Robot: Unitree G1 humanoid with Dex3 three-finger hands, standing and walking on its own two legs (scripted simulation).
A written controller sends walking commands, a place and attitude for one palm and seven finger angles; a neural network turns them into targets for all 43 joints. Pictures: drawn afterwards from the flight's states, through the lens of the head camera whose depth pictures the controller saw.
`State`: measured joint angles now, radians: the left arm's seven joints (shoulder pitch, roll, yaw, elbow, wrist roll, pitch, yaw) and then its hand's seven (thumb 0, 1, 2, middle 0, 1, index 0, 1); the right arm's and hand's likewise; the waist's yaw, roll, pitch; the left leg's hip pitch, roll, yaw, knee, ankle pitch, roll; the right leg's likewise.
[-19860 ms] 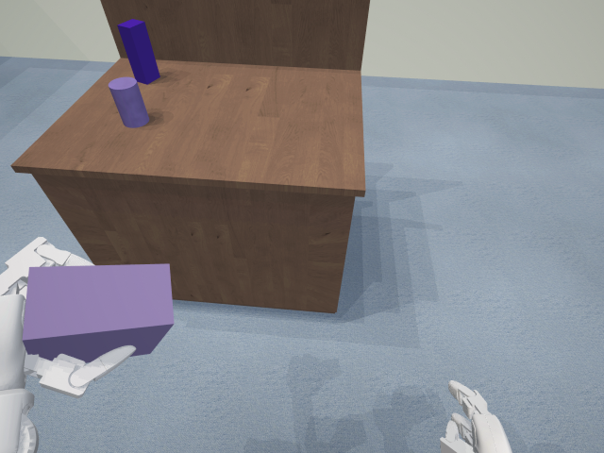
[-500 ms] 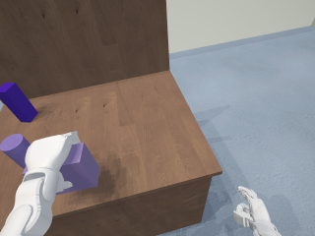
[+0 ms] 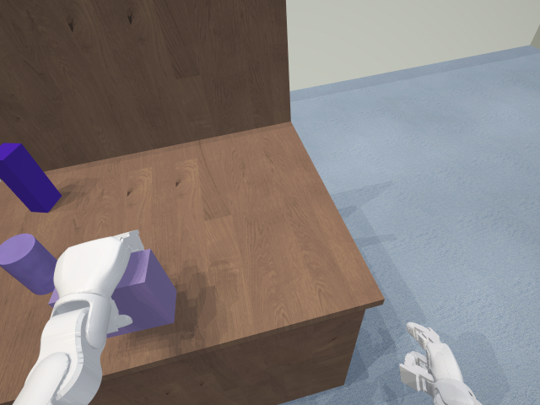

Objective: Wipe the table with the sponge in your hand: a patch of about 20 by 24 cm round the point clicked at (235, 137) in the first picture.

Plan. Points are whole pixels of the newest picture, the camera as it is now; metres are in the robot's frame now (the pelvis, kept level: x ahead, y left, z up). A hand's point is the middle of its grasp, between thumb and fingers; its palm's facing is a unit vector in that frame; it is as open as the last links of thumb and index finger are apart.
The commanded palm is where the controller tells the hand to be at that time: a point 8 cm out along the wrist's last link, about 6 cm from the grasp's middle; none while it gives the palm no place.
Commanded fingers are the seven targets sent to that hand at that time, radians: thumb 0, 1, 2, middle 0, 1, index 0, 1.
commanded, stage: move the sponge above the wiping area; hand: left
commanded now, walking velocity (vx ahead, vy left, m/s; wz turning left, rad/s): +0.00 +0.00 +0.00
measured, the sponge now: (125, 302) +0.23 +0.28 +0.03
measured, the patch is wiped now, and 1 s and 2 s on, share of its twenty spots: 0.00 0.00 0.00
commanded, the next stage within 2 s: lower the sponge onto the table in 1.38 s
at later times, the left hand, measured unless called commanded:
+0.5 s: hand (125, 285) +0.24 +0.27 +0.06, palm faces -0.03 -0.10 -1.00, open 10.2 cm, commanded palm +0.22 +0.27 +0.12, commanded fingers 0.00 0.10 1.30 -1.20 -1.60 -1.20 -1.60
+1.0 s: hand (133, 278) +0.26 +0.27 +0.04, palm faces -0.04 -0.08 -1.00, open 10.2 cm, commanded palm +0.24 +0.28 +0.11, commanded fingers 0.00 0.10 1.30 -1.20 -1.60 -1.20 -1.60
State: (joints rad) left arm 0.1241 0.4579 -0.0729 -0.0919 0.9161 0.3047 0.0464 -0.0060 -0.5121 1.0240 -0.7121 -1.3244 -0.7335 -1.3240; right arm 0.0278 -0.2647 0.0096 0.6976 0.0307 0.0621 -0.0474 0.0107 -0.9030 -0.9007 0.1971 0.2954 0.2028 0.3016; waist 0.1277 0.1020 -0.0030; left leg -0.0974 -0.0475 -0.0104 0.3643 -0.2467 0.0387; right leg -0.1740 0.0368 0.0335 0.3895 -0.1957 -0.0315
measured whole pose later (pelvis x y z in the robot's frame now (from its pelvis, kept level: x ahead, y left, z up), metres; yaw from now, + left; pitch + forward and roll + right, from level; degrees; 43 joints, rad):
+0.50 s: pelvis +0.00 +0.00 +0.00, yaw +0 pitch -1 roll +0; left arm 0.06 0.42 -0.12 0.00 0.94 0.31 0.07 -0.01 -0.51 1.02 -0.71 -1.32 -0.73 -1.32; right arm 0.02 -0.25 0.01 0.71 0.03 0.07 -0.05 0.01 -0.90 -0.90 0.20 0.30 0.20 0.30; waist 0.13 0.10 -0.01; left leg -0.11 -0.05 -0.02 0.36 -0.24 0.04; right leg -0.18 0.03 0.03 0.39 -0.19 -0.03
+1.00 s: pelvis +0.00 +0.00 +0.00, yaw +0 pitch +0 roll +0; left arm 0.00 0.42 -0.10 0.14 0.95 0.29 0.12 -0.01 -0.51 1.02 -0.71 -1.32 -0.73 -1.32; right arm 0.05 -0.26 0.00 0.72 0.05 0.07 -0.06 0.01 -0.90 -0.90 0.20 0.30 0.20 0.30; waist 0.11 0.08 -0.02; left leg -0.13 -0.04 -0.01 0.38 -0.25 0.03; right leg -0.21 0.04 0.04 0.40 -0.20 -0.04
